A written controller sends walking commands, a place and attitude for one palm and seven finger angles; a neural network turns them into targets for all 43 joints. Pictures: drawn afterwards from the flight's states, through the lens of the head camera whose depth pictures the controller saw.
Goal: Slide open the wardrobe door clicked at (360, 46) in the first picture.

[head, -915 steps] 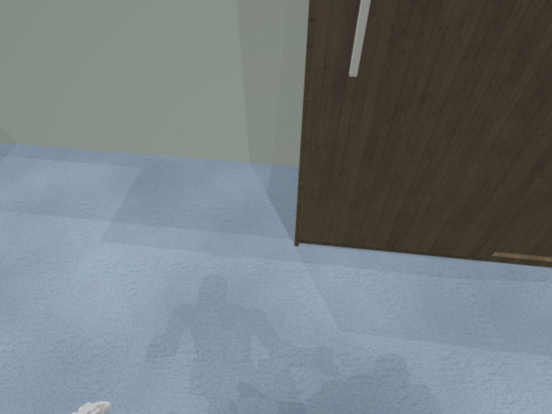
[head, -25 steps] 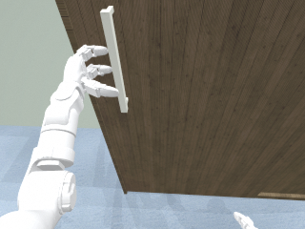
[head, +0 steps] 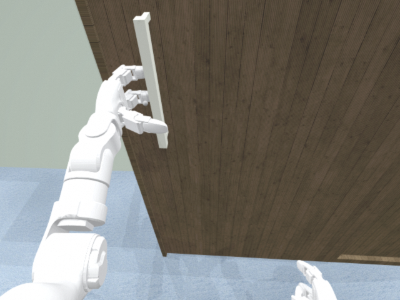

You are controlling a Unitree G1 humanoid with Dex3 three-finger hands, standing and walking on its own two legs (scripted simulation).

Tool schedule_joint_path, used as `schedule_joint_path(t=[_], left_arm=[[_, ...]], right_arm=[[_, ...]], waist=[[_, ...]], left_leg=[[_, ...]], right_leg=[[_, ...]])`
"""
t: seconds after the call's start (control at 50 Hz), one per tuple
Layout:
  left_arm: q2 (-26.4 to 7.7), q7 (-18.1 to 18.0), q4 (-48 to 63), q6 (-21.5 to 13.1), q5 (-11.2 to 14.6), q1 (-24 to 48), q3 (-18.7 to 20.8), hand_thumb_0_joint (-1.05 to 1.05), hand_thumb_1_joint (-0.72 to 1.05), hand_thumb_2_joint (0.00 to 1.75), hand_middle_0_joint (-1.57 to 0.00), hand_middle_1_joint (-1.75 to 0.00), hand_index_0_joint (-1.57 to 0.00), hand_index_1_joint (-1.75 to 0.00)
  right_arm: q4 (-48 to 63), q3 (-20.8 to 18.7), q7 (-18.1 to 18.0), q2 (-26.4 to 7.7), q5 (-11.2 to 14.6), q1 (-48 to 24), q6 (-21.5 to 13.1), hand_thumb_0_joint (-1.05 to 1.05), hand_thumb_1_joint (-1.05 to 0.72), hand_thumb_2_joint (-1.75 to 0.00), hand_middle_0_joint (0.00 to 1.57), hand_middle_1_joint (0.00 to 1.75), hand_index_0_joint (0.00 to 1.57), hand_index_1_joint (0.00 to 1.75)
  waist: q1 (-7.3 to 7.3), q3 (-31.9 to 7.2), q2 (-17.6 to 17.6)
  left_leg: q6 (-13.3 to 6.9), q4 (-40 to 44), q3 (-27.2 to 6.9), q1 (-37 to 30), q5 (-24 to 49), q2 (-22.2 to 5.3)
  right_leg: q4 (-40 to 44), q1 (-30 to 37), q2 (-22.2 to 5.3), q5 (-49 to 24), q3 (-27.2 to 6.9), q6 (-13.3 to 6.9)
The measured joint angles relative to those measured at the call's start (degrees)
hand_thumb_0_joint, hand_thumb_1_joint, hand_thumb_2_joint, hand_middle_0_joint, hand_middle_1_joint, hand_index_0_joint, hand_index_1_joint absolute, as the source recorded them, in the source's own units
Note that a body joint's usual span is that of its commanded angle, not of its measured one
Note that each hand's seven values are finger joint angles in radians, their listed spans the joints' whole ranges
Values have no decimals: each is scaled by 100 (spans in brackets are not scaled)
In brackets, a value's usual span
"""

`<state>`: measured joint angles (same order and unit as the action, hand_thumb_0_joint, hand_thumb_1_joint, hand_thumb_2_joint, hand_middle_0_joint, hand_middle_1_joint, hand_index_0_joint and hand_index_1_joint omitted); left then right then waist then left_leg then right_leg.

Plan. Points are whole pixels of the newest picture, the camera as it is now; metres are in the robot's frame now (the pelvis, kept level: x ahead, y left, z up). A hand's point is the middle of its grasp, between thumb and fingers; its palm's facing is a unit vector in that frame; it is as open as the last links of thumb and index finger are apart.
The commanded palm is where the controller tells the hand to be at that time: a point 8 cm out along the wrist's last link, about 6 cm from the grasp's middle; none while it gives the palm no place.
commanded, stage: slide the fingers in behind the handle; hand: left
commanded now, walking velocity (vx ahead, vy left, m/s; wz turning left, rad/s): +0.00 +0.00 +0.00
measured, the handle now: (156, 90) +0.47 +0.13 +0.21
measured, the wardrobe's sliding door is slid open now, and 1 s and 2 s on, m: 0.00 0.00 0.00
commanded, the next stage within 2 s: grip the handle and tug to test in 1.22 s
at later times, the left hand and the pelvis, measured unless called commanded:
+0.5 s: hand (152, 102) +0.41 +0.12 +0.22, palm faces +0.02 -1.00 +0.00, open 14.0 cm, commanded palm +0.39 +0.17 +0.21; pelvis +0.00 +0.00 +0.00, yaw +0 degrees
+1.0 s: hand (162, 100) +0.42 +0.10 +0.22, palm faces +0.01 -1.00 +0.00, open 14.0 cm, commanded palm +0.39 +0.15 +0.21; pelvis +0.00 +0.00 +0.00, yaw -1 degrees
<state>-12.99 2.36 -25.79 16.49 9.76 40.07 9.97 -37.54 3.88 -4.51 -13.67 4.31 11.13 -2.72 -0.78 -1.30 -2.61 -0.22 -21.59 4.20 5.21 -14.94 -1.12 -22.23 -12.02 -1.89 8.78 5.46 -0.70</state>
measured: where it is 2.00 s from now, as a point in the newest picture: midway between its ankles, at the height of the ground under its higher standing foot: outside the picture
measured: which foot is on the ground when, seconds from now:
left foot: down 0.00-1.00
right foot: down 0.00-1.00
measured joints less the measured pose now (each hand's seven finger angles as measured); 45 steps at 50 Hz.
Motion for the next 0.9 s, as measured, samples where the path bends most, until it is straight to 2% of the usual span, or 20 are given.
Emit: schedule_joint_path(t=[0.14,0.28,0.46,0.64,0.8,0.9], left_arm=[[90,-39,-116,-62,16,154,-75,-1,-51,29,-30,-120,-30,-120],[133,-95,73,-58,-7,-55,34,-1,-51,30,-30,-120,-30,-120],[113,-121,280,25,12,-154,-23,-1,-51,29,-30,-120,-30,-120],[179,-190,117,120,6,3,-125,-1,-51,29,-30,-120,-30,-120],[329,-294,61,42,-36,132,-269,-1,-51,29,-30,-120,-30,-120],[368,-388,-44,87,-81,200,-232,-1,-51,29,-30,-120,-30,-120]], right_arm=[[0,-16,9,-3,-22,7,10,1,-91,-89,20,30,20,30],[13,-29,57,9,-32,84,128,1,-91,-89,20,30,20,30],[-22,-61,20,-18,-25,110,132,2,-91,-90,20,30,20,30],[-33,-41,19,0,-29,12,126,2,-91,-90,20,30,20,30],[-25,-31,40,53,-54,6,97,1,-91,-89,20,30,20,30],[-44,-3,50,88,-76,7,160,1,-91,-89,20,30,20,30]], waist=[[10,-7,-3],[50,-49,-24],[24,9,-12],[22,-10,11],[10,-6,24],[36,-16,25]], left_leg=[[14,28,-10,17,15,-4],[25,83,49,-45,6,-36],[31,66,27,-64,1,-51],[16,62,10,-44,11,-30],[-1,57,13,-20,13,-5],[-11,78,39,-25,15,2]], right_leg=[[8,-24,5,0,9,-12],[35,-2,49,2,-46,-21],[67,47,62,-10,-25,-28],[82,44,41,-25,-13,-14],[74,20,16,-30,-22,5],[82,7,15,-36,-49,15]])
